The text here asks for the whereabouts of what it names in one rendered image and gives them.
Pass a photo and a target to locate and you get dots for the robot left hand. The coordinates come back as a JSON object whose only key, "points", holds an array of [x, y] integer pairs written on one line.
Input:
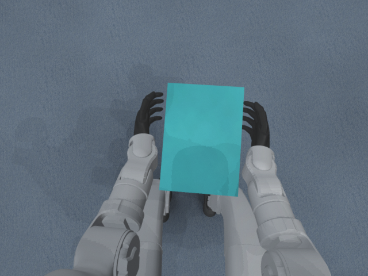
{"points": [[143, 119]]}

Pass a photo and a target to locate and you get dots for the carton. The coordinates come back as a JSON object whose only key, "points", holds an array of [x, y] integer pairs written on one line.
{"points": [[202, 139]]}

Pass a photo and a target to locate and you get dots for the left robot upper arm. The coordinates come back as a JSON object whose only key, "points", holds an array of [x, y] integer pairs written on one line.
{"points": [[105, 251]]}

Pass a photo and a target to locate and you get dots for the right robot forearm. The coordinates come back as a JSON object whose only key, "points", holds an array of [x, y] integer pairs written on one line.
{"points": [[277, 225]]}

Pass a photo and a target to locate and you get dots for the robot right thigh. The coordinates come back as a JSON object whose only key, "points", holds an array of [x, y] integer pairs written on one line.
{"points": [[242, 250]]}

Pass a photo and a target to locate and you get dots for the robot right hand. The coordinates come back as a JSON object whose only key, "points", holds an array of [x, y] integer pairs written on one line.
{"points": [[260, 134]]}

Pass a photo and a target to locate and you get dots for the robot right foot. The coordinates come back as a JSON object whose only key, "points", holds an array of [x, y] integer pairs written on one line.
{"points": [[207, 210]]}

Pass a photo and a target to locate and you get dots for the left robot forearm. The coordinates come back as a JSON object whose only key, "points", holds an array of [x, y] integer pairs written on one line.
{"points": [[124, 208]]}

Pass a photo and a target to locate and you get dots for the right robot upper arm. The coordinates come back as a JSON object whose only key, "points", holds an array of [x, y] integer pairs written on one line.
{"points": [[293, 262]]}

